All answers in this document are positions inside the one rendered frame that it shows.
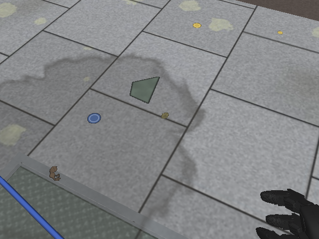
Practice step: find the robot right hand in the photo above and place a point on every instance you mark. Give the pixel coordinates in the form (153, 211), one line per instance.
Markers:
(303, 226)

